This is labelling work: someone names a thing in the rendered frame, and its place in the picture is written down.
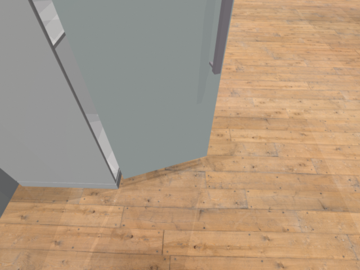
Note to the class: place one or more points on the fridge door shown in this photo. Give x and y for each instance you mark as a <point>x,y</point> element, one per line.
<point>146,67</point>

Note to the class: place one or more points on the handle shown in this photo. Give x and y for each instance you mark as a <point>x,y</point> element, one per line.
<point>224,19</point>

